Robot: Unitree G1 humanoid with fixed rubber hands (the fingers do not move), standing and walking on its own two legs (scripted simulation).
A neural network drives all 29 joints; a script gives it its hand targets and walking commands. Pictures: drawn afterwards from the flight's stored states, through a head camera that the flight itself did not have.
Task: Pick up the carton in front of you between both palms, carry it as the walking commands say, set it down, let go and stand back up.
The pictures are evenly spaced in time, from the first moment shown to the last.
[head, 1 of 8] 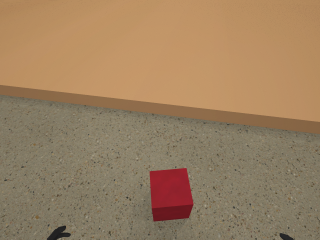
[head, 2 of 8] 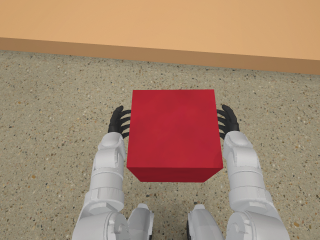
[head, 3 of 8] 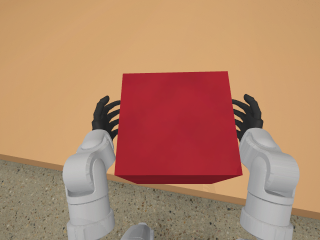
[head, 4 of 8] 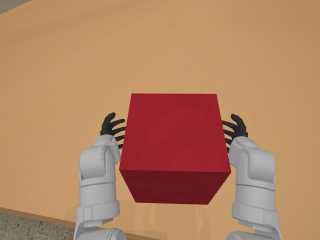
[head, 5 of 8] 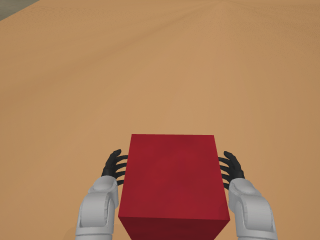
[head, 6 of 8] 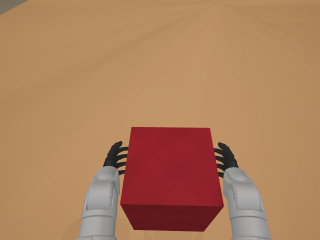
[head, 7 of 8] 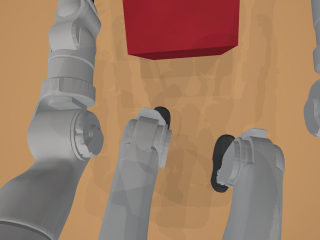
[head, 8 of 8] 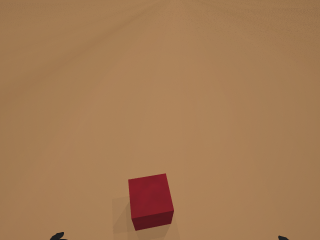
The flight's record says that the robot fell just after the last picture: no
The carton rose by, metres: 0.89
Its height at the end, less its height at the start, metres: +0.13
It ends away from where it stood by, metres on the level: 3.29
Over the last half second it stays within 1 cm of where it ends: yes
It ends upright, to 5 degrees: yes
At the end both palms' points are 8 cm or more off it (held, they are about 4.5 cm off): yes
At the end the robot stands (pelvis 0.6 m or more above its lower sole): yes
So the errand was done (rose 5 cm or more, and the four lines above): yes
